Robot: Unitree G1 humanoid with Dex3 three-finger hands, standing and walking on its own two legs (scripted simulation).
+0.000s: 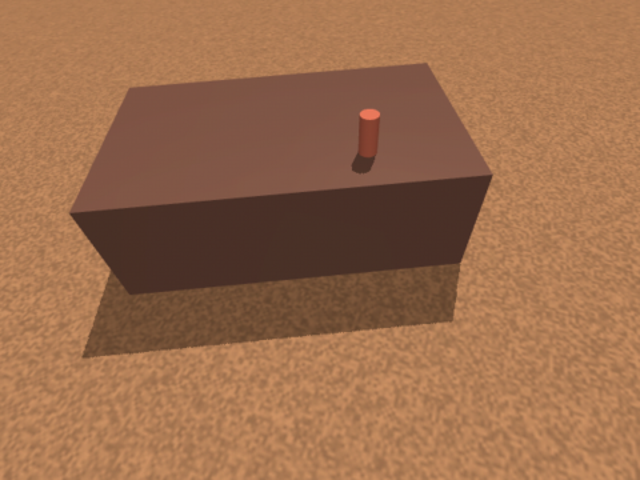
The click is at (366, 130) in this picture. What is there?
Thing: squat round
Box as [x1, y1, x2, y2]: [358, 109, 379, 156]
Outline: 365,109 360,112 358,152 363,156 372,156 376,153 379,113 378,111 373,109
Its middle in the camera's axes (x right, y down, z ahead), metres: +0.16 -0.35 +1.27
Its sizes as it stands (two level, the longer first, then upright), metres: 0.064 0.064 0.141
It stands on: a support 0.45 m high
